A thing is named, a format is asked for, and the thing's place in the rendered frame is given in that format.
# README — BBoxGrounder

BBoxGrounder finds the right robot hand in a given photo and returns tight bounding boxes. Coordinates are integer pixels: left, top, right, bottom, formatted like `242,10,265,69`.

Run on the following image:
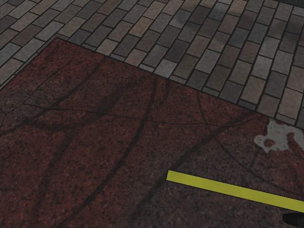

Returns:
282,213,304,228

